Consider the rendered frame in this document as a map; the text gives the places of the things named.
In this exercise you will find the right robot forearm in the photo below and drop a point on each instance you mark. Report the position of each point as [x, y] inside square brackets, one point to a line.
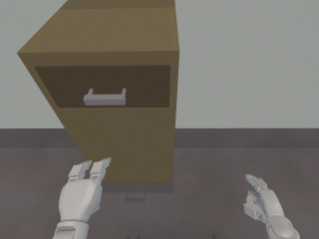
[279, 227]

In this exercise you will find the right robot hand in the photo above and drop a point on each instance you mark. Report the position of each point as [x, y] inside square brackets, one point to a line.
[267, 203]

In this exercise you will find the left robot hand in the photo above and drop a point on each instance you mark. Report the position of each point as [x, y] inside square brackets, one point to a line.
[80, 198]

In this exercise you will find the cabinet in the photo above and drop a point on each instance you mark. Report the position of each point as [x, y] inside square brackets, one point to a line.
[139, 141]

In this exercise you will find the handle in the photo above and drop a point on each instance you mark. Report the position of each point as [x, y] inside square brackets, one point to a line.
[105, 99]

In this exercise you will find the drawer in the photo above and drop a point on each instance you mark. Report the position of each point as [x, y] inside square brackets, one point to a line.
[147, 86]

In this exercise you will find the left robot forearm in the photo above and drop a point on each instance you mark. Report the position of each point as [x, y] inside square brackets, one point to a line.
[71, 229]

